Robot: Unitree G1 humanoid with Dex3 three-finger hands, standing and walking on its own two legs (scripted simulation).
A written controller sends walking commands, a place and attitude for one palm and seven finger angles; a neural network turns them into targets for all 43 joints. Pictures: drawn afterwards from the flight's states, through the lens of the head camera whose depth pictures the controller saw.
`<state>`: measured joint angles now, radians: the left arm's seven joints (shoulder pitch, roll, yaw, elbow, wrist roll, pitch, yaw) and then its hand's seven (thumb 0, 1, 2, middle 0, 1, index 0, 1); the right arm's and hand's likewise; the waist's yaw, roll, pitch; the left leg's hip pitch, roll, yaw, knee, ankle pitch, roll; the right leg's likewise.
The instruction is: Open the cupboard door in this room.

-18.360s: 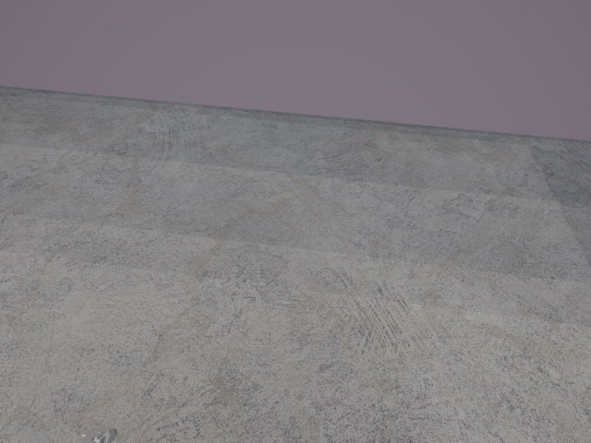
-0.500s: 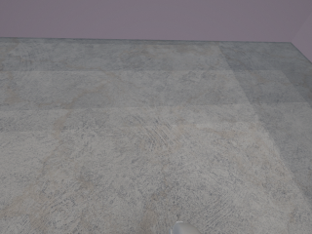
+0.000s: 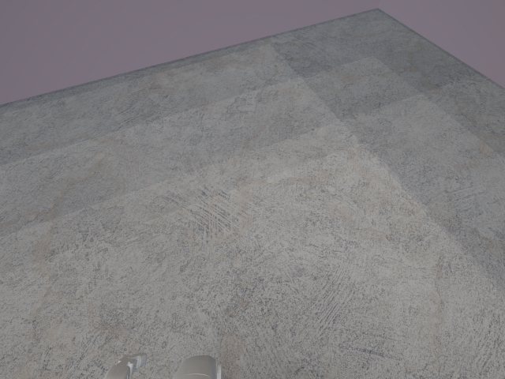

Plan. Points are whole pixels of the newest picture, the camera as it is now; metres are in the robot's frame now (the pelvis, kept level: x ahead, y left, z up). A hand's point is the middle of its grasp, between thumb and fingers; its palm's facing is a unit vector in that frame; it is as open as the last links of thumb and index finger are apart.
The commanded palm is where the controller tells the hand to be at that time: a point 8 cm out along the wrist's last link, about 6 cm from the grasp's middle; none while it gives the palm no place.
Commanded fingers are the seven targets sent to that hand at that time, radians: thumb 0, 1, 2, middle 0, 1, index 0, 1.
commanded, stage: turn or walk to find it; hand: left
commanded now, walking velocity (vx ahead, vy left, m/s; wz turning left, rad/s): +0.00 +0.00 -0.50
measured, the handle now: out of the picture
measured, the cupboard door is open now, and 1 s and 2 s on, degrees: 0 0 0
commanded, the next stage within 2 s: none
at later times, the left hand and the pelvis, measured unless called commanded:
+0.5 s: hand out of the picture +0.12 +0.25 -0.17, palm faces -0.19 -0.96 -0.21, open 7.4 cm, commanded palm none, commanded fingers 0.00 0.90 0.90 -0.20 -0.30 -0.20 -0.30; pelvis +0.00 +0.05 +0.01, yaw -15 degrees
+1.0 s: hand (192, 356) +0.18 +0.13 -0.15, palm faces -0.48 -0.85 -0.22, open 7.4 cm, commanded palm none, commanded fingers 0.00 0.90 0.90 -0.20 -0.30 -0.20 -0.30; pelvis +0.00 +0.01 +0.00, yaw -29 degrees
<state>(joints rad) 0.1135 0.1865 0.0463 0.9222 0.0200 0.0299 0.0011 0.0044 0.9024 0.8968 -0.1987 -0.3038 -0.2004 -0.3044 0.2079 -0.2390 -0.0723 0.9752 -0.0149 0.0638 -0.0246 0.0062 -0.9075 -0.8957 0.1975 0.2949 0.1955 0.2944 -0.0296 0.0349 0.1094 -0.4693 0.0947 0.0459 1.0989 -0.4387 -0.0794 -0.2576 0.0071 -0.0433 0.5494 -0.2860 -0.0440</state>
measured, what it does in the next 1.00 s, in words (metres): steps on the spot, turning right: left foot, then right foot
